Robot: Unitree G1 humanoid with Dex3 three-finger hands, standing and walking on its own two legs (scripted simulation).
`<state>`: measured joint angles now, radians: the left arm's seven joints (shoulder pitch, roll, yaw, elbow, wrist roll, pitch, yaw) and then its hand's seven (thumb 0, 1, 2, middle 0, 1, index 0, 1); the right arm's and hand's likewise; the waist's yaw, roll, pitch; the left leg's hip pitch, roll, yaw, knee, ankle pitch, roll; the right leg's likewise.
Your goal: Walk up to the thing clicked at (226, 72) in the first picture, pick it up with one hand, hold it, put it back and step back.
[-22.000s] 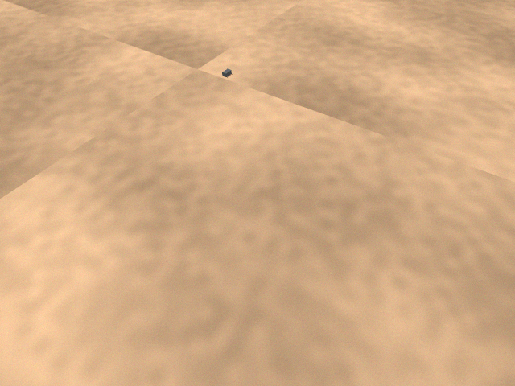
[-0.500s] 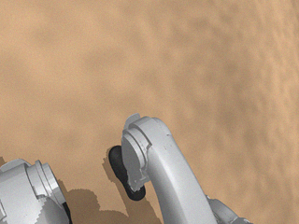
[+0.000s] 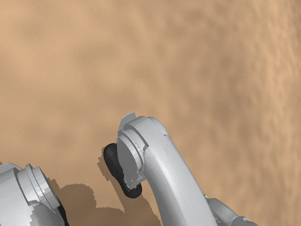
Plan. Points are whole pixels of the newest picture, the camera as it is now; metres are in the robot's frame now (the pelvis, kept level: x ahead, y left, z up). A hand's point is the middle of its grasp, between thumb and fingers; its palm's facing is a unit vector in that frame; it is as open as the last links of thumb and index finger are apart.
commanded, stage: close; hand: left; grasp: from above
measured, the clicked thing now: out of the picture +0.49 +0.29 -0.30
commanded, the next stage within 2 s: settle in 1.50 s
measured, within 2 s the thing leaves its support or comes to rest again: leaves its support in 1.90 s
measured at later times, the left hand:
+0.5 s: hand out of the picture +0.47 +0.28 -0.26, palm faces -0.45 -0.10 -0.89, open 10.4 cm
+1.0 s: hand out of the picture +0.46 +0.28 -0.26, palm faces -0.47 -0.10 -0.88, open 7.8 cm
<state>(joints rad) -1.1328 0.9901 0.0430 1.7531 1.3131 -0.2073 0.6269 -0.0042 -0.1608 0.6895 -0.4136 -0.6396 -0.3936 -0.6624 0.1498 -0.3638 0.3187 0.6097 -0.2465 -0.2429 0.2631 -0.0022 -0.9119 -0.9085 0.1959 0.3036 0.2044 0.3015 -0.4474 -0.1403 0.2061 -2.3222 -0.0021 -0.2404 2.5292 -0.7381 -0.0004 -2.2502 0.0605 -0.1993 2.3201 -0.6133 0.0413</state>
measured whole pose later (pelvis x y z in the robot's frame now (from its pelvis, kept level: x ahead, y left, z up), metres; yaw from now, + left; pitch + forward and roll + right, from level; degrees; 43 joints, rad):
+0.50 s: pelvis +0.00 +0.00 +0.01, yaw -1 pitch +29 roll -15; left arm -1.15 1.01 0.02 1.76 1.31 -0.19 0.64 0.00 0.06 0.55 -0.57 -0.51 -0.56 -0.53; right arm 0.15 -0.37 0.34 0.59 -0.24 -0.25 0.25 0.00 -0.90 -0.90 0.20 0.30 0.20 0.30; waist -0.46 -0.15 0.21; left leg -2.32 0.00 -0.25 2.51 -0.73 0.00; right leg -2.24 0.06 -0.20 2.29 -0.61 0.05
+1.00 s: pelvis -0.01 +0.00 +0.01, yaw -1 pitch +29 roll -15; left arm -1.13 1.01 0.01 1.73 1.30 -0.23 0.61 0.00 0.40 0.26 -0.77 -0.36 -0.81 -0.33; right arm 0.16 -0.37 0.34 0.58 -0.24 -0.22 0.23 0.00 -0.90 -0.90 0.20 0.30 0.20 0.30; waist -0.44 -0.15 0.21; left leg -2.31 0.00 -0.25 2.50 -0.72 0.00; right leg -2.22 0.06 -0.21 2.28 -0.60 0.04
